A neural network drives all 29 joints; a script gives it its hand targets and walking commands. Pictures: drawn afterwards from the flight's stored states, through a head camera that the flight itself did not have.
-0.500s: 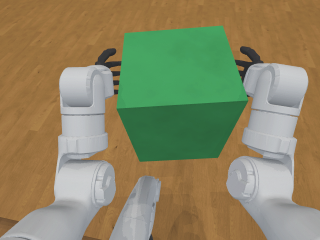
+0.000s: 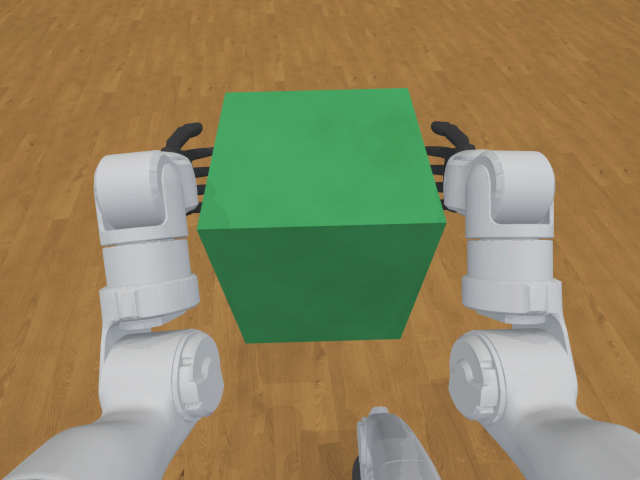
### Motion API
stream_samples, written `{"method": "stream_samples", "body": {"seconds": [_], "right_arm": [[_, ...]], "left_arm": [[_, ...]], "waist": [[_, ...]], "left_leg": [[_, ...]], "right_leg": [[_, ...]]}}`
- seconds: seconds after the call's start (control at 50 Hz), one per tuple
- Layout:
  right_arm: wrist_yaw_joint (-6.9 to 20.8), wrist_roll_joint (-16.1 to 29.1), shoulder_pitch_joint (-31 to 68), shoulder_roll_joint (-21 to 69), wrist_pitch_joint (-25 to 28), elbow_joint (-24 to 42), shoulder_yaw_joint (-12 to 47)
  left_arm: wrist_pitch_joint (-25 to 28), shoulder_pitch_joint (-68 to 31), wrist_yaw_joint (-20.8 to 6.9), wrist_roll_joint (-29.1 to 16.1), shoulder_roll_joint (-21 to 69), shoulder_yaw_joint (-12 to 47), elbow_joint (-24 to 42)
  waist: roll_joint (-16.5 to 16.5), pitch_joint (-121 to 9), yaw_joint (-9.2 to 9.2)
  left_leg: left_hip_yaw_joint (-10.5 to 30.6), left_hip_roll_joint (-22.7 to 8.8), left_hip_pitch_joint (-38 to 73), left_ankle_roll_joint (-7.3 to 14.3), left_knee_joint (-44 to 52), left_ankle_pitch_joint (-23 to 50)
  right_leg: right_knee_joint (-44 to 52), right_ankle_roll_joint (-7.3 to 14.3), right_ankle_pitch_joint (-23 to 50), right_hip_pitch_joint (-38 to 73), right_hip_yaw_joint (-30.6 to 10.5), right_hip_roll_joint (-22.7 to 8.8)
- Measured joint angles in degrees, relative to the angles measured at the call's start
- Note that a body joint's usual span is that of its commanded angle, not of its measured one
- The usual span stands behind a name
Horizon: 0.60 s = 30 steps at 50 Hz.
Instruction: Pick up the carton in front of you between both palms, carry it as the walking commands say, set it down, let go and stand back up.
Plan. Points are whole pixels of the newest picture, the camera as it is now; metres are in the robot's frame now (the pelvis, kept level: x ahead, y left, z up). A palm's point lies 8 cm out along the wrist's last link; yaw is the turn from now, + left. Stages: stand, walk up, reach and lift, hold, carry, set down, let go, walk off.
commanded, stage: carry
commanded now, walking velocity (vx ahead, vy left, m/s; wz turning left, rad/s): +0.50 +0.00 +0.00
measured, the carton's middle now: (320, 226) +0.39 -0.02 +0.10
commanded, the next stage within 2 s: none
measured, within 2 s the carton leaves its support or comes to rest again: neither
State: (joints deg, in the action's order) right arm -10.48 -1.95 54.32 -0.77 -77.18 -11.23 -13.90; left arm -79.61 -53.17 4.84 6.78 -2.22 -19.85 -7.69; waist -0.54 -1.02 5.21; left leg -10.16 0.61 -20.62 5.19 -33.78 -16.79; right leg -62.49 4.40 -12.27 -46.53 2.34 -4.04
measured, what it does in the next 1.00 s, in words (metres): walks ahead: right foot, then left foot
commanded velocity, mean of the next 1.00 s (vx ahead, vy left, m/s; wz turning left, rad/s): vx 0.42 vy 0.00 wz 0.00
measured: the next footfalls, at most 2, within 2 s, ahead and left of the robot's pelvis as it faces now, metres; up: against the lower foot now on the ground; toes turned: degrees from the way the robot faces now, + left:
right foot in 0.16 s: +0.27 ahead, -0.12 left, +0.00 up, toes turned -5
left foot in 0.58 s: +0.49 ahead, +0.13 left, +0.00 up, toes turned +12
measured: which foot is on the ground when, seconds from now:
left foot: down 0.00-0.16, up 0.18-0.56, down 0.58-1.00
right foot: up 0.00-0.14, down 0.16-0.60, up 0.62-0.96, down 0.98-1.00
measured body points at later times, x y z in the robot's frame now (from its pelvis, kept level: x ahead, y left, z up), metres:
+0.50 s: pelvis +0.29 -0.01 +0.02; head +0.30 -0.02 +0.47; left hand +0.64 +0.15 +0.13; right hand +0.66 -0.15 +0.13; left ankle +0.40 +0.13 -0.70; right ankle +0.23 -0.12 -0.73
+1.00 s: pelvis +0.61 +0.01 +0.00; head +0.57 +0.00 +0.45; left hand +0.88 +0.16 +0.10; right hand +0.89 -0.14 +0.10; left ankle +0.45 +0.12 -0.72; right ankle +0.74 -0.08 -0.73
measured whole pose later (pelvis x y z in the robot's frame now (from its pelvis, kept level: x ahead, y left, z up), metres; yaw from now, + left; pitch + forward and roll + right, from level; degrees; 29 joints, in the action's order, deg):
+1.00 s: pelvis +0.61 +0.01 +0.00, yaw +2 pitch +3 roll +0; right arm -4.5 -6.7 11.0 7.6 -70.2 17.8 -7.0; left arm -71.0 -11.2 4.9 7.4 7.9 -6.6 18.2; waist 0.7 -9.1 0.5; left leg -9.9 -4.7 -0.8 -2.7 -26.6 -26.6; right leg -24.4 1.7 0.6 -25.9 12.1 -2.3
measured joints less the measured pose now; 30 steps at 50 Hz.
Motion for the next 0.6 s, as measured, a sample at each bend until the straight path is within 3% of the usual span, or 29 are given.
{"method": "stream_samples", "body": {"seconds": [0.06,0.14,0.16,0.2,0.26,0.3,0.4,0.52,0.56,0.6], "right_arm": [[0.60,-1.55,0.17,0.48,-0.65,-1.31,-0.72],[1.64,-3.21,0.00,0.38,-1.39,-4.99,-1.25],[1.96,-3.41,0.06,0.00,-1.48,-6.04,-1.49],[3.31,-2.87,-0.59,-1.12,-0.79,-7.83,-2.26],[4.03,-2.86,-3.32,-1.71,0.01,-9.48,-2.64],[4.04,-2.98,-4.99,-1.34,0.23,-9.50,-2.05],[4.05,-2.38,-8.87,-0.62,1.71,-5.09,-0.06],[4.04,-1.69,-13.91,0.51,4.26,0.62,0.40],[4.04,-1.65,-15.94,1.39,4.91,2.74,0.47],[4.13,-2.40,-18.40,3.37,6.49,4.88,0.68]], "left_arm": [[-0.08,0.10,0.02,-0.76,-0.77,1.06,-2.12],[0.30,-0.41,0.11,-1.59,-1.69,2.55,-7.97],[0.65,-0.95,0.16,-1.60,-1.69,2.94,-9.88],[2.42,-0.81,0.35,-1.25,-0.57,3.63,-12.81],[3.57,2.33,0.78,-0.78,1.26,5.09,-14.00],[3.64,5.41,0.96,-1.34,1.72,5.84,-12.53],[4.85,10.18,1.49,-2.23,2.45,6.63,-6.94],[7.09,15.11,1.63,-0.79,5.01,6.44,-0.67],[7.33,17.52,1.60,-0.26,5.91,6.40,2.26],[7.90,20.15,1.29,-0.17,5.83,6.49,5.25]], "waist": [[-0.43,-3.30,-1.60],[-0.27,-7.12,-3.47],[-0.30,-7.79,-3.83],[1.15,-8.18,-5.45],[0.90,-7.55,-6.96],[1.18,-6.73,-7.17],[1.79,-4.01,-6.34],[1.93,-3.08,-4.83],[1.81,-3.41,-4.69],[-0.14,-3.87,-4.71]], "left_leg": [[0.97,-0.29,4.28,-1.43,2.90,-1.91],[2.52,-1.69,9.28,-3.73,2.48,-6.94],[3.08,-2.03,9.61,-4.21,-0.03,-8.92],[5.05,-3.31,6.05,-4.96,-11.78,-10.42],[7.54,-1.40,-3.07,-4.56,-30.20,-10.14],[7.38,-1.63,-8.31,-4.50,-33.19,-6.88],[7.00,-4.51,-15.43,-6.01,-20.25,0.50],[4.11,-4.89,-11.16,-6.42,4.33,11.31],[1.53,-4.35,-6.63,-5.99,10.82,13.31],[-0.43,-3.40,-4.79,-3.19,10.08,15.19]], "right_leg": [[14.52,-1.00,3.44,4.68,0.58,-0.52],[29.72,-1.10,5.00,14.55,3.70,1.75],[32.79,-0.67,6.16,17.55,4.59,2.25],[30.06,-0.57,5.27,18.33,5.78,3.12],[29.80,-0.55,1.05,21.03,5.63,2.83],[32.56,-1.21,0.95,23.69,5.44,2.71],[39.73,-1.90,0.73,30.40,5.43,2.73],[44.22,-4.51,-2.96,38.54,5.51,1.97],[41.58,-5.81,-6.72,40.30,5.07,1.41],[31.85,-6.44,-10.96,37.99,4.00,-0.67]]}}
